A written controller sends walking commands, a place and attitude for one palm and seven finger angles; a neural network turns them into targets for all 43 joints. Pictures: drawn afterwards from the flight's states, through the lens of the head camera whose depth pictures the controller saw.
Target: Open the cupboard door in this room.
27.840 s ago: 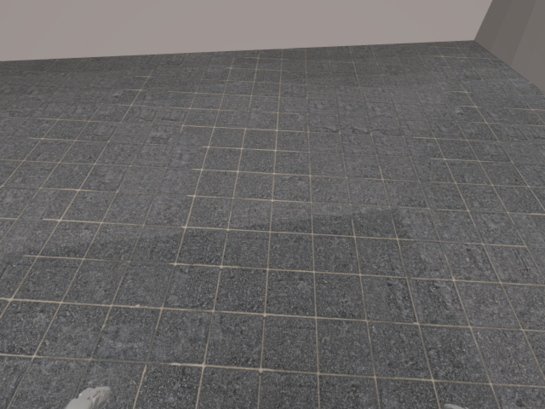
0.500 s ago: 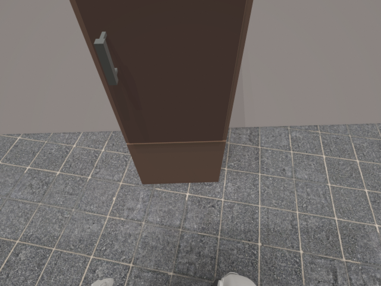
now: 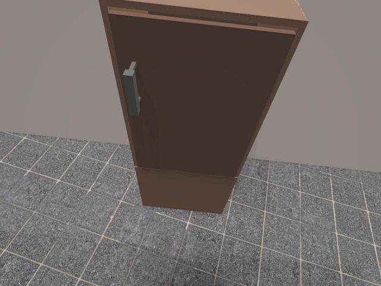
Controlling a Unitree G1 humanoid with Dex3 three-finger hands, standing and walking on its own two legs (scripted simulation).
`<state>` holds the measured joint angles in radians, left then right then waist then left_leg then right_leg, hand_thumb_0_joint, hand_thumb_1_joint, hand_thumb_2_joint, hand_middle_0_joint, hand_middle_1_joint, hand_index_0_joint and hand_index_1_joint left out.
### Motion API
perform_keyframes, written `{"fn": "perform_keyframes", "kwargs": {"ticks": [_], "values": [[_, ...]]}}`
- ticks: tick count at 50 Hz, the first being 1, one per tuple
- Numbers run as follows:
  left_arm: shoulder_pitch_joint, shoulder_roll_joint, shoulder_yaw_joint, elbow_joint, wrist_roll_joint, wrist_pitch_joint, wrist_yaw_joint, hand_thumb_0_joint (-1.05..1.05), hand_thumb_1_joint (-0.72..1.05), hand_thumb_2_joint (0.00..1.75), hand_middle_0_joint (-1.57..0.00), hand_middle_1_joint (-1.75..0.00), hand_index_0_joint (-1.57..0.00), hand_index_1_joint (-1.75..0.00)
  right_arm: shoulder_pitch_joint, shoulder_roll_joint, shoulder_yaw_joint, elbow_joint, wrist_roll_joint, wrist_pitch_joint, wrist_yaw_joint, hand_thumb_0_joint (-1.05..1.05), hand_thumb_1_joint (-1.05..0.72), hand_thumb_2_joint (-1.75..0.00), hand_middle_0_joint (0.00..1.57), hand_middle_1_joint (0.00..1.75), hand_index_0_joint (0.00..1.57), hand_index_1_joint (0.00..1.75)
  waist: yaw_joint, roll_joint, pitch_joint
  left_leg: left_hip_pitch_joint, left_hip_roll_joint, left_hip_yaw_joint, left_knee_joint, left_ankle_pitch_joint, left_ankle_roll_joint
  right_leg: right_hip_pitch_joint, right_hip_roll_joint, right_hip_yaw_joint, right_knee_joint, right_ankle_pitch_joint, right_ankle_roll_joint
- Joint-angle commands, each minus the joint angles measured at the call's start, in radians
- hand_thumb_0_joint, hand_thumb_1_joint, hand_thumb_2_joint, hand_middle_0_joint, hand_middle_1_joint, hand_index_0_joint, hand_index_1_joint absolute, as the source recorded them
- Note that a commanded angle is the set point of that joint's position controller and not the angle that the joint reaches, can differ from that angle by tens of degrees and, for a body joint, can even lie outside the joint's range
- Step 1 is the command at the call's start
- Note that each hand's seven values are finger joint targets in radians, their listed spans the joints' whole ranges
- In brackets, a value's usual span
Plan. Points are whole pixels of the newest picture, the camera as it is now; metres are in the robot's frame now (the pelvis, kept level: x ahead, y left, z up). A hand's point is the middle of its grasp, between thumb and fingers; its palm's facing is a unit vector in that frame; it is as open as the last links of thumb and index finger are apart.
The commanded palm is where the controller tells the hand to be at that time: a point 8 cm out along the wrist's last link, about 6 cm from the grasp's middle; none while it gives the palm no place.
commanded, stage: come to a stop and stand still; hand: left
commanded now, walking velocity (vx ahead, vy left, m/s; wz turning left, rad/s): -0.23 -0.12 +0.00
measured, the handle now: (134, 88) +0.54 +0.21 +0.09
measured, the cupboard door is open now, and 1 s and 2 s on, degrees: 0 0 0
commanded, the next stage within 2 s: look again from close up in 1.30 s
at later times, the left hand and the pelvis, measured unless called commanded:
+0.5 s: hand out of the picture +0.00 +0.11 -0.15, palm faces +0.03 -0.97 -0.26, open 7.3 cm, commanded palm none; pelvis -0.04 -0.08 +0.01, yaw +0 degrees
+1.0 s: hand out of the picture -0.07 +0.17 -0.18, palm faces +0.08 -0.98 -0.21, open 7.4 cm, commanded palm none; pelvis -0.06 -0.01 +0.00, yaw +1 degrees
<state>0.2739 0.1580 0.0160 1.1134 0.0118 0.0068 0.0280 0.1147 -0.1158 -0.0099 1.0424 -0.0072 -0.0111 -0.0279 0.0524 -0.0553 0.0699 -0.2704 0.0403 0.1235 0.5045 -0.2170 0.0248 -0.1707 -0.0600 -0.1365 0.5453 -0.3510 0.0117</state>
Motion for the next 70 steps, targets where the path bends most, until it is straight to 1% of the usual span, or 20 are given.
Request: {"fn": "perform_keyframes", "kwargs": {"ticks": [1,7,12,13,14,15,20,24,32,36,38,39,40,41,43,49,53,62,69,70], "values": [[0.057,0.106,0.032,-0.059,0.000,0.015,0.009,0.00,0.90,0.90,-0.20,-0.30,-0.20,-0.30,0.139,-0.220,-0.066,-0.008,-0.006,0.011,-0.032,0.00,-0.90,-0.90,0.20,0.30,0.20,0.30,-0.070,0.254,-0.099,0.219,0.334,-0.267,-0.148,0.831,0.170,-0.203,-0.005,0.110,0.306,-0.208,0.008],[0.021,0.079,0.055,-0.116,0.005,0.028,0.002,0.00,0.90,0.90,-0.20,-0.30,-0.20,-0.30,0.087,-0.238,-0.096,-0.050,-0.018,0.021,-0.026,0.00,-0.90,-0.90,0.20,0.30,0.20,0.30,-0.068,0.145,-0.198,0.238,0.317,-0.212,-0.097,0.671,0.173,-0.276,0.013,0.151,0.433,-0.172,0.024],[0.134,0.082,0.048,-0.081,0.006,0.009,-0.003,0.00,0.90,0.90,-0.20,-0.30,-0.20,-0.30,0.003,-0.212,-0.088,-0.063,-0.013,0.026,0.001,0.00,-0.90,-0.90,0.20,0.30,0.20,0.30,-0.002,0.176,-0.199,-0.009,0.200,-0.148,-0.060,0.119,0.062,0.053,0.008,0.074,-0.074,0.108,0.019],[0.143,0.133,0.048,-0.077,0.018,-0.003,0.000,0.00,0.90,0.90,-0.20,-0.30,-0.20,-0.30,0.026,-0.152,-0.077,-0.061,-0.003,0.031,0.009,0.00,-0.90,-0.90,0.20,0.30,0.20,0.30,-0.001,0.004,-0.166,-0.103,0.092,-0.102,0.031,-0.108,0.001,0.089,-0.066,0.175,-0.225,0.098,0.001],[0.078,0.209,0.047,-0.094,0.023,-0.013,0.001,0.00,0.90,0.90,-0.20,-0.30,-0.20,-0.30,0.025,-0.084,-0.059,-0.080,0.003,0.038,0.019,0.00,-0.90,-0.90,0.20,0.30,0.20,0.30,-0.022,-0.225,-0.090,-0.177,0.005,-0.053,0.130,-0.286,-0.059,-0.024,-0.261,0.416,-0.343,-0.044,-0.066],[0.012,0.236,0.042,-0.128,0.017,-0.009,0.001,0.00,0.90,0.90,-0.20,-0.30,-0.20,-0.30,-0.018,-0.128,-0.061,-0.094,-0.001,0.047,0.026,0.00,-0.90,-0.90,0.20,0.30,0.20,0.30,-0.003,-0.187,-0.020,-0.126,0.020,-0.103,0.205,-0.313,-0.053,-0.184,-0.323,0.468,-0.410,-0.193,-0.131],[-0.048,0.210,0.045,-0.131,0.011,-0.025,0.002,0.00,0.90,0.90,-0.20,-0.30,-0.20,-0.30,0.085,-0.151,-0.060,-0.019,-0.011,0.044,0.034,0.00,-0.90,-0.90,0.20,0.30,0.20,0.30,-0.039,-0.061,0.034,-0.169,0.010,-0.122,0.354,-0.149,-0.055,-0.096,-0.249,0.338,-0.308,0.164,-0.127],[0.038,0.215,0.053,-0.113,0.009,-0.029,0.011,0.00,0.90,0.90,-0.20,-0.30,-0.20,-0.30,0.098,-0.169,-0.059,-0.031,-0.009,0.047,0.030,0.00,-0.90,-0.90,0.20,0.30,0.20,0.30,-0.005,-0.072,-0.006,-0.229,0.003,-0.134,0.413,-0.148,-0.077,0.054,-0.279,0.313,-0.246,0.446,-0.149],[0.059,0.225,0.064,-0.102,0.020,-0.018,0.014,0.00,0.90,0.90,-0.20,-0.30,-0.20,-0.30,0.071,-0.156,-0.048,-0.064,-0.001,0.043,0.027,0.00,-0.90,-0.90,0.20,0.30,0.20,0.30,0.015,-0.143,-0.078,-0.145,-0.013,-0.110,0.254,-0.221,-0.075,0.108,-0.275,0.301,-0.218,0.489,-0.178],[-0.014,0.224,0.064,-0.099,0.014,-0.007,0.008,0.00,0.90,0.90,-0.20,-0.30,-0.20,-0.30,0.161,-0.135,-0.042,-0.026,0.001,0.028,0.022,0.00,-0.90,-0.90,0.20,0.30,0.20,0.30,-0.043,-0.158,-0.092,0.089,-0.041,-0.052,-0.029,-0.049,-0.063,-0.023,-0.200,0.233,-0.177,0.335,-0.111],[-0.016,0.172,0.046,-0.102,0.004,0.001,0.005,0.00,0.90,0.90,-0.20,-0.30,-0.20,-0.30,0.202,-0.186,-0.046,-0.010,0.002,0.010,0.018,0.00,-0.90,-0.90,0.20,0.30,0.20,0.30,-0.060,0.008,-0.115,0.256,0.053,-0.137,-0.151,0.071,-0.039,-0.155,-0.111,0.164,-0.053,0.174,-0.044],[0.015,0.119,0.036,-0.108,-0.001,0.006,0.002,0.00,0.90,0.90,-0.20,-0.30,-0.20,-0.30,0.187,-0.244,-0.057,-0.021,-0.006,0.005,0.013,0.00,-0.90,-0.90,0.20,0.30,0.20,0.30,-0.050,0.204,-0.115,0.237,0.207,-0.320,-0.194,0.120,0.027,-0.220,-0.034,0.095,0.021,0.012,0.000],[-0.006,0.096,0.029,-0.104,0.001,0.008,0.003,0.00,0.90,0.90,-0.20,-0.30,-0.20,-0.30,0.157,-0.268,-0.060,-0.029,-0.008,0.011,0.009,0.00,-0.90,-0.90,0.20,0.30,0.20,0.30,-0.053,0.259,-0.056,0.103,0.282,-0.364,-0.274,0.067,0.093,-0.183,-0.014,0.067,0.098,-0.121,0.014],[-0.006,0.090,0.027,-0.105,0.006,0.006,0.000,0.00,0.90,0.90,-0.20,-0.30,-0.20,-0.30,0.116,-0.258,-0.052,-0.038,-0.014,0.015,0.009,0.00,-0.90,-0.90,0.20,0.30,0.20,0.30,-0.035,0.195,0.000,-0.015,0.262,-0.328,-0.299,-0.064,0.103,-0.139,-0.011,0.092,0.130,-0.122,0.006],[-0.002,0.090,0.020,-0.068,0.010,0.014,-0.005,0.00,0.90,0.90,-0.20,-0.30,-0.20,-0.30,0.067,-0.208,-0.040,-0.028,-0.011,0.006,0.000,0.00,-0.90,-0.90,0.20,0.30,0.20,0.30,-0.023,0.282,0.030,-0.013,0.196,-0.269,-0.308,0.007,0.087,-0.128,-0.030,0.093,0.143,-0.062,0.005],[0.059,0.127,0.006,-0.012,0.005,-0.019,-0.001,0.00,0.90,0.90,-0.20,-0.30,-0.20,-0.30,0.114,-0.155,-0.031,-0.001,0.006,-0.004,-0.006,0.00,-0.90,-0.90,0.20,0.30,0.20,0.30,-0.036,0.072,-0.048,0.102,0.067,-0.138,-0.105,0.209,0.004,0.000,-0.074,0.175,-0.165,0.353,-0.008],[0.015,0.122,0.003,-0.014,0.003,-0.022,0.003,0.00,0.90,0.90,-0.20,-0.30,-0.20,-0.30,0.139,-0.154,-0.032,0.020,0.004,-0.004,-0.004,0.00,-0.90,-0.90,0.20,0.30,0.20,0.30,-0.056,-0.055,-0.043,0.142,0.069,-0.139,-0.125,0.159,-0.013,-0.031,-0.074,0.164,-0.162,0.347,-0.017],[0.020,0.112,0.000,-0.005,-0.002,-0.019,0.010,0.00,0.90,0.90,-0.20,-0.30,-0.20,-0.30,0.164,-0.139,-0.014,0.064,0.002,-0.017,-0.008,0.00,-0.90,-0.90,0.20,0.30,0.20,0.30,-0.042,0.092,-0.027,0.124,0.075,-0.137,-0.169,0.224,-0.015,0.035,-0.068,0.143,-0.175,0.332,-0.011],[0.024,0.107,-0.001,-0.005,-0.004,-0.017,0.011,0.00,0.90,0.90,-0.20,-0.30,-0.20,-0.30,0.206,-0.132,-0.012,0.082,0.003,-0.019,-0.011,0.00,-0.90,-0.90,0.20,0.30,0.20,0.30,-0.041,0.083,-0.025,0.123,0.077,-0.143,-0.180,0.238,-0.013,0.059,-0.068,0.128,-0.183,0.328,-0.010],[0.080,0.124,-0.008,0.017,0.009,-0.041,0.053,0.00,0.90,0.90,-0.20,-0.30,-0.20,-0.30,0.143,-0.171,-0.008,0.013,0.009,-0.031,0.000,0.00,-0.90,-0.90,0.20,0.30,0.20,0.30,-0.029,0.091,-0.016,0.070,0.082,-0.116,0.017,0.402,-0.032,0.015,-0.101,0.184,-0.126,0.638,-0.024]]}}
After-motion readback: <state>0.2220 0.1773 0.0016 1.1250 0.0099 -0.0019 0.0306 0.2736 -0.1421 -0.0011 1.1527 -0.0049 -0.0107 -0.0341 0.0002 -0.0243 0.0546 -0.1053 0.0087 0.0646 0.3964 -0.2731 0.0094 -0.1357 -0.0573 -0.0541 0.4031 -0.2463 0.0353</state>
